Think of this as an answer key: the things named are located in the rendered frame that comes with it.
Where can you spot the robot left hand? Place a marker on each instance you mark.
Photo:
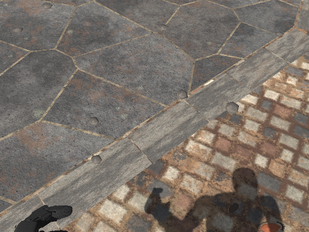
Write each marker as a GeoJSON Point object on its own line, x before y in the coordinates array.
{"type": "Point", "coordinates": [42, 216]}

